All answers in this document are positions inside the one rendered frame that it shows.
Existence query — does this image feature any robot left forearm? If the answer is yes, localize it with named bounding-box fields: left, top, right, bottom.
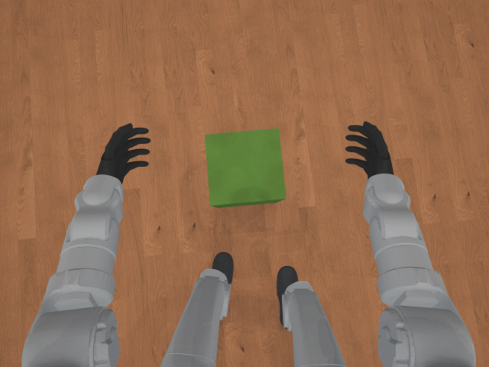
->
left=21, top=174, right=124, bottom=367

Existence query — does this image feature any left robot shin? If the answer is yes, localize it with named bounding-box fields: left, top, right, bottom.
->
left=193, top=268, right=227, bottom=289

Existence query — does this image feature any carton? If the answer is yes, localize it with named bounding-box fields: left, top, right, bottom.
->
left=205, top=128, right=286, bottom=208

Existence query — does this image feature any left robot upper arm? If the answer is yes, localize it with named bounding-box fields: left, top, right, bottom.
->
left=24, top=306, right=119, bottom=367

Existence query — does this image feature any right robot foot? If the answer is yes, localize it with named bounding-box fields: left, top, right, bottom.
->
left=277, top=266, right=298, bottom=329

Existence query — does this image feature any robot right forearm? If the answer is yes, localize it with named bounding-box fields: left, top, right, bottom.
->
left=363, top=174, right=476, bottom=367

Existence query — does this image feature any right robot upper arm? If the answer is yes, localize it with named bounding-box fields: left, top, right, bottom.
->
left=377, top=305, right=474, bottom=367

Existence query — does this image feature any robot right hand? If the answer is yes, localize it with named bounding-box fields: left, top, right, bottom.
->
left=345, top=122, right=394, bottom=179

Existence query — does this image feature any robot left hand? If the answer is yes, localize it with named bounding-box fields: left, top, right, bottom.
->
left=96, top=123, right=151, bottom=184

